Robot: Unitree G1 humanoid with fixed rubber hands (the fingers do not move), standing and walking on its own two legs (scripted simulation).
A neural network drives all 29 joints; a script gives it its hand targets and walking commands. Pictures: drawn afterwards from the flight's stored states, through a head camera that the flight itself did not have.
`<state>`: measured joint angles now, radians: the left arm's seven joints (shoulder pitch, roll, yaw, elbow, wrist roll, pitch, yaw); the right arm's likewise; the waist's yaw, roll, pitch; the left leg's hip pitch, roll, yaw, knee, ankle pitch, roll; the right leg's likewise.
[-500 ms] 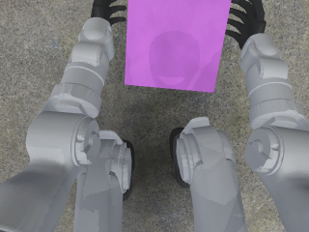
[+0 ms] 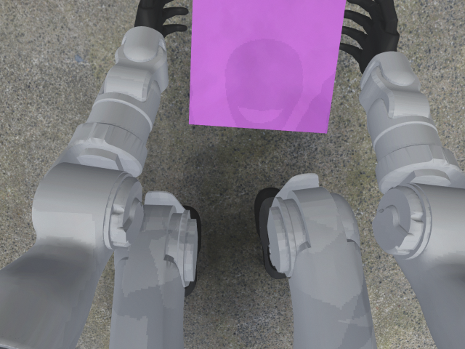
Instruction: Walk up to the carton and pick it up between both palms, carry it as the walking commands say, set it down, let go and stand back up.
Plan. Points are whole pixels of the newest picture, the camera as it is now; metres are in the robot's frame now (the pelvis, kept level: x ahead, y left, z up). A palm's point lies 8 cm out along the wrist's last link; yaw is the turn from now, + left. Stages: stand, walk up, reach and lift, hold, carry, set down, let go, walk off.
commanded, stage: set down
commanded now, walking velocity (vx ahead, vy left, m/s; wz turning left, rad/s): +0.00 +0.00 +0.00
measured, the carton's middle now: (260, 36) +0.54 -0.10 -0.28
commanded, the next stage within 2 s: let go in 1.92 s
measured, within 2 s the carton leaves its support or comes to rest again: neither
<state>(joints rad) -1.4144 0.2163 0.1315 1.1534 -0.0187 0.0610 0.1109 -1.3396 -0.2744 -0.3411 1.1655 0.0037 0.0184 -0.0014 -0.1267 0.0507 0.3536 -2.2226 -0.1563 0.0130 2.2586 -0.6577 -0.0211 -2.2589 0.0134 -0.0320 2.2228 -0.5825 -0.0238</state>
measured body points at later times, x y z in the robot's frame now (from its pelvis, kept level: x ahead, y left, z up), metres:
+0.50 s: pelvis -0.01 -0.01 +0.00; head +0.35 -0.04 +0.25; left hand +0.55 +0.08 -0.19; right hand +0.47 -0.29 -0.18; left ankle +0.09 +0.10 -0.33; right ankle +0.11 -0.11 -0.33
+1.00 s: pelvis -0.01 -0.01 +0.08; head +0.32 -0.05 +0.39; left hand +0.56 +0.07 -0.04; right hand +0.47 -0.31 -0.04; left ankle +0.09 +0.10 -0.33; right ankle +0.11 -0.11 -0.33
